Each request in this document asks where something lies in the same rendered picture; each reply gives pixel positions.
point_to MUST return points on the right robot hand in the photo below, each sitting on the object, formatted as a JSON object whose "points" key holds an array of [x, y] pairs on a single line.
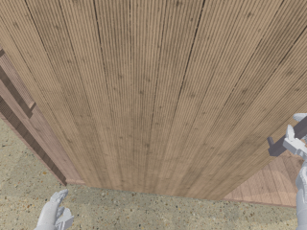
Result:
{"points": [[294, 145]]}

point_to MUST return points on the robot right forearm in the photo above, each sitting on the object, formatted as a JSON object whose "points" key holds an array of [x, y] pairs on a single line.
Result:
{"points": [[301, 197]]}

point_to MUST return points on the handle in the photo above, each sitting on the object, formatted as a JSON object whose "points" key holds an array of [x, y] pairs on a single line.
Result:
{"points": [[13, 96], [277, 148]]}

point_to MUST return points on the left robot hand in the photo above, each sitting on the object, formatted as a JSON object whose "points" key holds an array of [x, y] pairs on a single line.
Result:
{"points": [[51, 212]]}

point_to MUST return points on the wardrobe door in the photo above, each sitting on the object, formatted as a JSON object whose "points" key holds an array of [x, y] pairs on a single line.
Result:
{"points": [[38, 125], [164, 97]]}

